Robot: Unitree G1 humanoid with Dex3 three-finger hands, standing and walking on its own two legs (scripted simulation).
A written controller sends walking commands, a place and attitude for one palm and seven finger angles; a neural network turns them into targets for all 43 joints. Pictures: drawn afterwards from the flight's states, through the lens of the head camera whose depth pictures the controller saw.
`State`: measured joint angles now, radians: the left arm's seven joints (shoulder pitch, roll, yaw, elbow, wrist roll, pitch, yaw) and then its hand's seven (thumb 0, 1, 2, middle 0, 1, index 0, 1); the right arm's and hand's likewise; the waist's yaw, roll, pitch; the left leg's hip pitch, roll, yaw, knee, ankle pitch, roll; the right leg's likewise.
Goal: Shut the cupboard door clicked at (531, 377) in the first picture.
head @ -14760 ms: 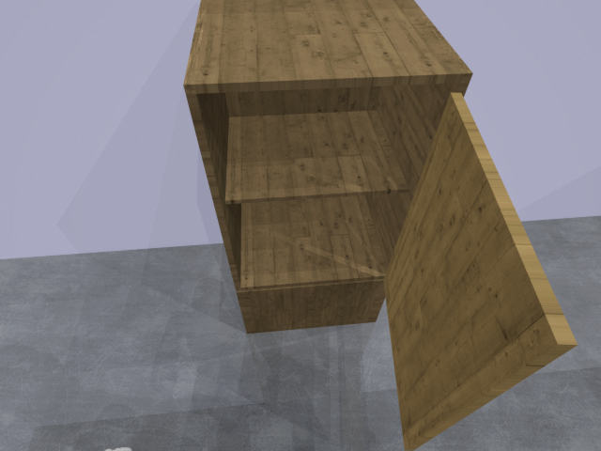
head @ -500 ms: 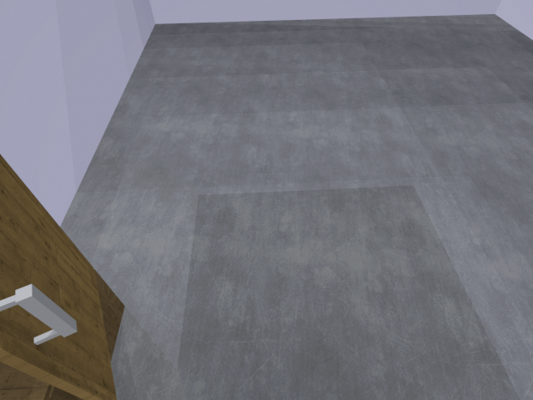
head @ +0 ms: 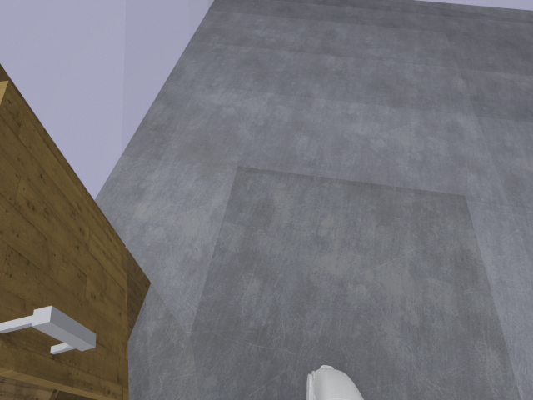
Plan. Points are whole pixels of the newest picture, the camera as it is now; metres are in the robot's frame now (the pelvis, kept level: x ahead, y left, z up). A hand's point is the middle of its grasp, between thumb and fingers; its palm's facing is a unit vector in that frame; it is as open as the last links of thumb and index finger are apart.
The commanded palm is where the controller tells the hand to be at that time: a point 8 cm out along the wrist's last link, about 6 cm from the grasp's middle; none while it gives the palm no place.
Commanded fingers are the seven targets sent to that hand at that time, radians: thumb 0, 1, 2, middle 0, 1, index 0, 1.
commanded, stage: shuffle to correct the standing spot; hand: left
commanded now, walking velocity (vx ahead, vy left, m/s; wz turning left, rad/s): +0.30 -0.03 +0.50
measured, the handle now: (52, 334) +0.20 +0.32 -0.02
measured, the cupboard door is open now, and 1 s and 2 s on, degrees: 24 24 24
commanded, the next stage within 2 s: none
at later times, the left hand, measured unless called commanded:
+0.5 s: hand (193, 396) +0.15 +0.13 -0.16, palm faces +0.34 -0.91 -0.26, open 7.3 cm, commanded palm none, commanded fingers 0.00 0.90 0.90 -0.20 -0.30 -0.20 -0.30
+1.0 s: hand (188, 319) +0.28 +0.16 -0.17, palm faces +0.56 -0.81 -0.18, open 7.4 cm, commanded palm none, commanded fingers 0.00 0.90 0.90 -0.20 -0.30 -0.20 -0.30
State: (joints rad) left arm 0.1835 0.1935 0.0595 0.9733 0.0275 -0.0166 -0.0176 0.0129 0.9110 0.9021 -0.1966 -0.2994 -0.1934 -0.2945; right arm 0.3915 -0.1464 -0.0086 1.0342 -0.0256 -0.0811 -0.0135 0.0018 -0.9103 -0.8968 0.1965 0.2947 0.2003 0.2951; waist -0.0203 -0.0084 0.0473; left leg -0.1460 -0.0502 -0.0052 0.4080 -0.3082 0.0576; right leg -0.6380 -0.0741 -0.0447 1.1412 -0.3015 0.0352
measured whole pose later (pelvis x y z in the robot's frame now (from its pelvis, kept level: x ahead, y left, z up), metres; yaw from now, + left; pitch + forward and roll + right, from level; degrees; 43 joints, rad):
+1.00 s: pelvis +0.34 -0.02 +0.00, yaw +33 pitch +0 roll +0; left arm 0.25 0.19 0.05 0.96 0.03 0.00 -0.02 0.01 0.91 0.90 -0.20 -0.30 -0.19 -0.29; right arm 0.23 -0.21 -0.06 0.97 -0.03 -0.02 0.01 -0.01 -0.94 -0.90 0.20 0.30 0.21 0.30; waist 0.01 -0.02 0.05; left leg -0.24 0.01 0.02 0.47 -0.25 0.01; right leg -0.56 -0.16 -0.04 0.91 -0.25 0.10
